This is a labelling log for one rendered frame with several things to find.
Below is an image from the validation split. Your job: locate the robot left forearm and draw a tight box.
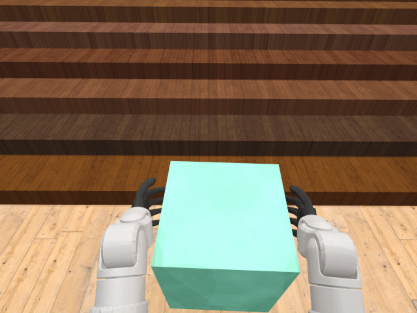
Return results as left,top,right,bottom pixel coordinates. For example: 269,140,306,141
89,207,154,313

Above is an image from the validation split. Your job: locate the robot left hand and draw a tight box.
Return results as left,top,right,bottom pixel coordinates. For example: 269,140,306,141
131,177,165,226

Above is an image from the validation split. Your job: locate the carton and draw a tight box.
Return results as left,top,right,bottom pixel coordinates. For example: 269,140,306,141
151,161,300,312

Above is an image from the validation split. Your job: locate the robot right forearm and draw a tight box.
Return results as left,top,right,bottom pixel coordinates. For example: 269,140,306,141
297,215,365,313

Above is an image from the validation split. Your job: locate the robot right hand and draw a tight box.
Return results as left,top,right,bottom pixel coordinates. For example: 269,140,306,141
285,185,317,237

